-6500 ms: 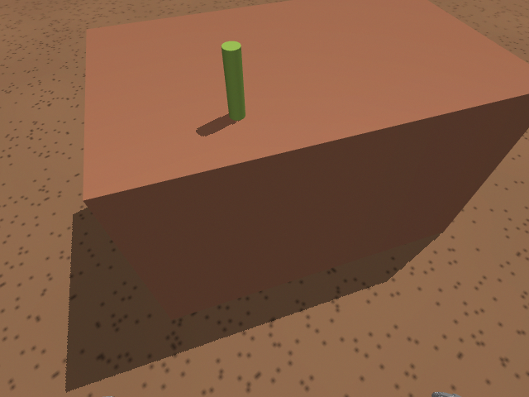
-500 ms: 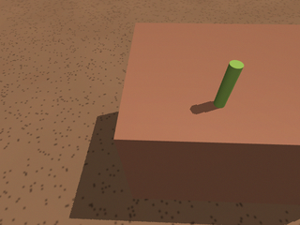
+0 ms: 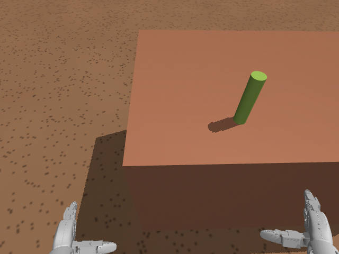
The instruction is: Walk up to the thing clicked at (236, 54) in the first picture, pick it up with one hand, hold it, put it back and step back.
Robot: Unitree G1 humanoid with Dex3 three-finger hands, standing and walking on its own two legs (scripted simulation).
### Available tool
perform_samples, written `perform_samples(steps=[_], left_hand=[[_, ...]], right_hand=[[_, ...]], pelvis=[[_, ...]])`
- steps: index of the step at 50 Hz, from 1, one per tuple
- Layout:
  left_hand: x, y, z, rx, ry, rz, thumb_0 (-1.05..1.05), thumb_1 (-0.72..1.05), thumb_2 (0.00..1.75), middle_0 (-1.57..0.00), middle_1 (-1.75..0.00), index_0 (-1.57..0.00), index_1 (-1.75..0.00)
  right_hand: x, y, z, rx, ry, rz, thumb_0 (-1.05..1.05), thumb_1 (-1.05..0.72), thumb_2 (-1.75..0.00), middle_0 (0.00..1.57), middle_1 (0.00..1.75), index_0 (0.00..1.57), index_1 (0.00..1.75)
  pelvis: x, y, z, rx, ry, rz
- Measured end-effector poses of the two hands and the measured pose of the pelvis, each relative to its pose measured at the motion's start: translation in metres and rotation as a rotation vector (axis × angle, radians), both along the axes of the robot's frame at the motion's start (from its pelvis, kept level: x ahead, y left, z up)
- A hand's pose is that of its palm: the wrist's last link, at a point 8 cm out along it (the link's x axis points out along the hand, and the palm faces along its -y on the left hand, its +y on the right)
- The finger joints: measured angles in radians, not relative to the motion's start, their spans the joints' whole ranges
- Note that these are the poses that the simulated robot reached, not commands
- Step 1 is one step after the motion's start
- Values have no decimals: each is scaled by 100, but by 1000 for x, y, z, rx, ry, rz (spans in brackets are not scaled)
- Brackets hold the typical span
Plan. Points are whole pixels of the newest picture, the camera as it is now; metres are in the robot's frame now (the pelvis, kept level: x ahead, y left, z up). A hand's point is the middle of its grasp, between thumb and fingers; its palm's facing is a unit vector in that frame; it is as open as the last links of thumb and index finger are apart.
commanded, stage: rise first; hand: right
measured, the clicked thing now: (248, 100) +0.49 -0.22 +0.06
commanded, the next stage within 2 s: go down in 1.26 s
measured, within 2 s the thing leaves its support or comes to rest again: neither
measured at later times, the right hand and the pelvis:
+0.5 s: hand (309, 207) +0.19 -0.27 +0.05, palm faces +0.36 +0.84 -0.40, open 17.5 cm; pelvis +0.00 +0.01 +0.00, yaw -1 degrees
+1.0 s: hand (331, 209) +0.17 -0.28 +0.10, palm faces +0.39 +0.83 -0.40, open 17.5 cm; pelvis -0.02 +0.00 +0.00, yaw -1 degrees
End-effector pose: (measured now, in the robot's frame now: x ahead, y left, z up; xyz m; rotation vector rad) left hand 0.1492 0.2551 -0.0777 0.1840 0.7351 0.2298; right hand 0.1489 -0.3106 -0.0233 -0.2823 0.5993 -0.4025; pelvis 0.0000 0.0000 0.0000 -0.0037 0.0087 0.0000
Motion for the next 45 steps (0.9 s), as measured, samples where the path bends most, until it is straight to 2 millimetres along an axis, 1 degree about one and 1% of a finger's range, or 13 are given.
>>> perform_samples(steps=[4, 8, 11, 14, 17, 19, 23, 28, 36, 45], left_hand=[[10, 1, 8, 8, -50, -19, 0, -34, 8, -7, -5, -7, -6], [16, 6, 11, 15, -67, -18, 0, -45, 6, -7, -5, -7, -6], [12, 8, 8, 9, -46, -16, 0, -48, 5, -7, -5, -7, -6], [3, 11, -1, 0, 3, -1, 0, -51, 4, -7, -5, -7, -6], [-3, 14, -9, -1, 47, 16, -1, -52, 4, -7, -5, -6, -6], [-5, 13, -10, -1, 57, 14, -1, -53, 4, -7, -5, -6, -6], [1, 10, -2, 5, 10, 0, -1, -54, 5, -7, -5, -6, -6], [5, 12, 6, 12, -39, 3, -1, -55, 5, -7, -5, -6, -6], [-7, 0, 1, -24, -25, -12, -1, -55, 5, -7, -5, -6, -6], [-18, -1, 0, -27, -34, -9, -1, -55, 5, -7, -5, -6, -6]], right_hand=[[6, 2, 20, -34, -80, 9, -1, 31, -10, 5, 6, 6, 5], [10, 2, 39, -59, -153, 16, -1, 42, -7, 5, 6, 6, 6], [9, 1, 50, -74, -194, 24, -1, 48, -6, 5, 6, 6, 6], [6, 1, 59, -87, -219, 30, -1, 51, -5, 4, 6, 6, 6], [4, 1, 67, -106, -241, 35, -1, 54, -5, 4, 6, 6, 6], [4, 2, 73, -121, -265, 46, -1, 54, -5, 5, 6, 6, 6], [4, 2, 88, -155, -324, 69, -2, 54, -4, 5, 6, 6, 6], [0, -2, 103, -181, -388, 75, -2, 55, -4, 5, 6, 6, 6], [-11, -1, 116, -194, -452, 90, -2, 56, -4, 5, 6, 6, 6], [-17, -2, 135, -244, -516, 114, -2, 55, -4, 5, 6, 6, 6]], pelvis=[[3, 2, 0, -4, -15, -3], [6, 4, 0, -6, -22, -7], [8, 5, 0, -7, -24, -10], [8, 6, 0, -7, -29, -10], [6, 5, -1, -6, -34, -8], [4, 5, -1, -6, -37, -9], [1, 5, 0, -7, -45, -11], [-1, 4, 0, -8, -55, -11], [-8, 2, 0, -5, -68, -11], [-19, 1, 0, -4, -80, -10]])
